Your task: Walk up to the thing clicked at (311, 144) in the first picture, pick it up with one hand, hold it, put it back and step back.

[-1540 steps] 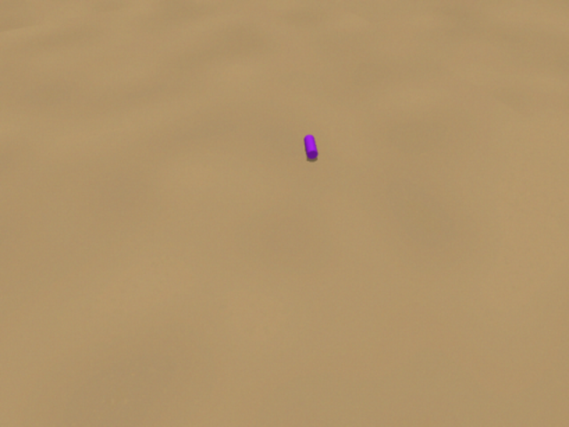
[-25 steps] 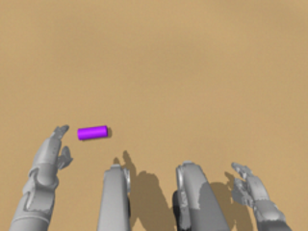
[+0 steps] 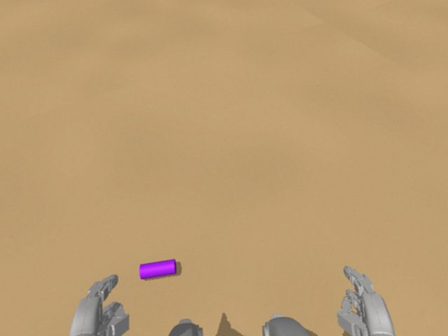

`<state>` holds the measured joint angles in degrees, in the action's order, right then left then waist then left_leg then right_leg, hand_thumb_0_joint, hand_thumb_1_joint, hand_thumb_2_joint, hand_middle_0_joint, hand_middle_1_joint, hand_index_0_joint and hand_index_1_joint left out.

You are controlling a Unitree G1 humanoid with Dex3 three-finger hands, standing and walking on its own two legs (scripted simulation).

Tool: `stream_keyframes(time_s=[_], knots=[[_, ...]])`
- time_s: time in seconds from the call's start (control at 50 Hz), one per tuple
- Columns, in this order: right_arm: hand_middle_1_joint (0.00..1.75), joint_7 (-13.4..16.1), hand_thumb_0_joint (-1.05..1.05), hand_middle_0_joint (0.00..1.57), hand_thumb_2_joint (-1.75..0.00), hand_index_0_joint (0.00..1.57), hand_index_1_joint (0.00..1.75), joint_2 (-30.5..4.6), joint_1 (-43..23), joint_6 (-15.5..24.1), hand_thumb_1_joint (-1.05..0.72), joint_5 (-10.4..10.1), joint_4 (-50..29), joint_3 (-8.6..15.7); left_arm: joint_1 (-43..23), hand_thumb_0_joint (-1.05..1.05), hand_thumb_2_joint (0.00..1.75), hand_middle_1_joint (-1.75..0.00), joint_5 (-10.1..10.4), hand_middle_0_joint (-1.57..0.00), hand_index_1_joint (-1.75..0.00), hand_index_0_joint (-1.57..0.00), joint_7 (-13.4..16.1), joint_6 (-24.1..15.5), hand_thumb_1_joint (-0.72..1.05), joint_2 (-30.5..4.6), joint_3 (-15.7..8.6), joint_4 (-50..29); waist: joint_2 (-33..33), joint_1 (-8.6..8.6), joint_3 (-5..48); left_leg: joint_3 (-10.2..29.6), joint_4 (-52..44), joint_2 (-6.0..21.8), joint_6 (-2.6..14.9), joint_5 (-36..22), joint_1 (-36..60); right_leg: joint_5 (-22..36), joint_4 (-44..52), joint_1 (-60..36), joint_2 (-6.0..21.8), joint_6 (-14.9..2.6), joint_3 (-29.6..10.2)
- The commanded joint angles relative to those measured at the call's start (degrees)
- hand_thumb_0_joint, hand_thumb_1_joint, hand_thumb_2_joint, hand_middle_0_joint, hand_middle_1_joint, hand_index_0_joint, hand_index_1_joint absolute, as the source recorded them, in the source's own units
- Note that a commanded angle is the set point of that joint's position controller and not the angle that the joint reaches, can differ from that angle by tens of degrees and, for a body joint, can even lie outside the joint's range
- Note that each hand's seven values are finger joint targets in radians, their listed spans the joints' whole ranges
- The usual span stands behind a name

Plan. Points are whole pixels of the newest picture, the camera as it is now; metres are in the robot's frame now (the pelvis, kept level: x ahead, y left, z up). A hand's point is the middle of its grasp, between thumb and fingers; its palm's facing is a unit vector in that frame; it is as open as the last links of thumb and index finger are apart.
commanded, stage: home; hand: left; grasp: from above
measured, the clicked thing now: (158, 269) +0.47 +0.26 -0.66
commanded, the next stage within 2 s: none
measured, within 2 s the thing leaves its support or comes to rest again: neither
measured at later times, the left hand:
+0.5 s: hand (119, 332) +0.17 +0.18 -0.03, palm faces +0.07 -0.98 -0.19, open 7.4 cm
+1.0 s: hand (119, 331) +0.17 +0.18 -0.03, palm faces +0.05 -0.98 -0.20, open 7.4 cm
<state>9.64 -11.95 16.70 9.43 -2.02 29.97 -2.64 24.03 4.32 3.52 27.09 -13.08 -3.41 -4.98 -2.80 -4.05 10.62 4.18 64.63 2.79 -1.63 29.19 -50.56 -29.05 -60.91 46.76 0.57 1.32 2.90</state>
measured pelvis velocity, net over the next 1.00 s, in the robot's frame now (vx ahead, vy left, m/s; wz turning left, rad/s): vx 0.01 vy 0.00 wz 0.01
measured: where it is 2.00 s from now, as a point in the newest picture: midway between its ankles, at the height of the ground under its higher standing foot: outside the picture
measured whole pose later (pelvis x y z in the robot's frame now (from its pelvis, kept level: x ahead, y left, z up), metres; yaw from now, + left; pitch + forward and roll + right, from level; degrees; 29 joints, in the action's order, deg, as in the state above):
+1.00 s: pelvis +0.01 +0.00 +0.02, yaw +0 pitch +10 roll -3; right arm 10.4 -12.6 16.4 13.6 -0.2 30.6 -1.9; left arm 28.4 3.0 1.0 26.4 -12.8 -2.0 -7.9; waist -2.3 -2.2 8.7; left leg 3.5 58.3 2.4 -1.3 27.6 -41.1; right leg -27.4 -54.6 37.4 1.0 1.6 2.5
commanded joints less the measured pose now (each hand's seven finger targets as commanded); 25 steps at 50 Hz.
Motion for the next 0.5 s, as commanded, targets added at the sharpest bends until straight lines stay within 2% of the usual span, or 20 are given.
stream_keyframes(time_s=[0.0, 0.06, 0.08, 0.18, 0.22, 0.28, 0.48], knots=[[0.30, 1.8, 0.00, 0.20, -0.90, 0.20, 0.30, -6.3, -2.3, 4.4, -0.90, 0.5, -9.1, 3.0, 3.9, 0.00, 0.90, -0.30, -0.3, -0.20, -0.30, -0.20, 0.0, -1.8, 0.90, -4.8, -2.7, -13.1, -0.6, 0.72, 7.7, -1.5, -11.9, -2.5, 2.22, -16.9, 14.0, 16.8, 12.5, -10.0, -2.0, -1.31, 0.6], [0.30, 2.0, 0.00, 0.20, -0.90, 0.20, 0.30, -6.3, -2.6, 5.1, -0.90, 0.8, -9.5, 3.3, 5.1, 0.00, 0.90, -0.30, -0.8, -0.20, -0.30, -0.20, -0.6, -2.1, 0.90, -4.6, -2.3, -14.2, 0.8, 0.54, 5.2, -1.4, -13.6, -2.7, 2.41, -15.6, 14.6, 15.2, 14.6, -10.8, -1.9, -1.10, 0.9], [0.30, 2.0, 0.00, 0.20, -0.90, 0.20, 0.30, -6.4, -2.6, 5.4, -0.90, 0.9, -9.7, 3.4, 5.7, 0.00, 0.90, -0.30, -0.7, -0.20, -0.30, -0.20, -0.8, -2.2, 0.90, -4.7, -2.6, -14.8, 1.1, 1.29, 4.5, -1.6, -13.9, -2.8, 2.46, -15.2, 14.5, 14.7, 14.9, -11.3, -1.9, -1.01, 1.1], [0.30, 1.9, 0.00, 0.20, -0.90, 0.20, 0.30, -7.3, -3.3, 6.4, -0.90, 1.4, -9.6, 3.8, 3.9, 0.00, 0.90, -0.30, -1.3, -0.20, -0.30, -0.20, -2.0, -2.6, 0.90, -4.7, -1.7, -13.8, 1.3, 0.51, 1.2, -2.2, -15.6, -2.8, 2.44, -11.9, 15.1, 11.4, 16.0, -10.2, -1.8, -0.74, 1.7], [0.30, 1.7, 0.00, 0.20, -0.90, 0.20, 0.30, -7.4, -3.3, 6.8, -0.90, 1.5, -9.2, 4.0, 3.4, 0.00, 0.90, -0.30, -1.6, -0.20, -0.30, -0.20, -2.3, -3.0, 0.90, -5.0, -1.9, -13.4, 0.2, 0.60, 2.1, -2.1, -15.8, -2.8, 2.29, -12.1, 15.7, 11.5, 15.6, -10.2, -1.8, -0.94, 1.5], [0.30, 1.6, 0.00, 0.20, -0.90, 0.20, 0.30, -7.6, -3.2, 7.3, -0.90, 1.7, -9.1, 4.1, 3.6, 0.00, 0.90, -0.30, -1.6, -0.20, -0.30, -0.20, -2.3, -3.4, 0.90, -5.3, -2.2, -14.3, 0.3, 1.01, 4.0, -2.1, -14.9, -2.8, 2.20, -15.6, 17.1, 14.7, 15.1, -11.8, -1.7, -0.80, 1.5], [0.30, 1.4, 0.00, 0.20, -0.90, 0.20, 0.30, -7.5, -4.2, 7.5, -0.90, 1.9, -8.4, 3.7, 3.7, 0.00, 0.90, -0.30, -2.2, -0.20, -0.30, -0.20, -2.0, -3.6, 0.90, -5.2, -1.7, -14.1, -1.0, 1.68, 3.6, -2.3, -15.8, -2.8, 1.94, -13.2, 17.1, 12.7, 15.3, -12.1, -1.7, -0.99, 1.4]])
